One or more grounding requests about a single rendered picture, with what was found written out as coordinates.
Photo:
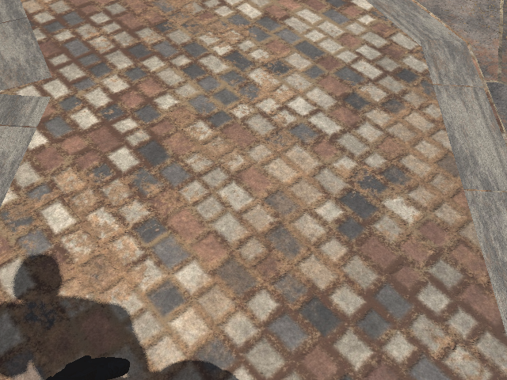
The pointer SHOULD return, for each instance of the left robot hand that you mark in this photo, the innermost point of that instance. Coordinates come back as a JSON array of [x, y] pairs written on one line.
[[86, 368]]

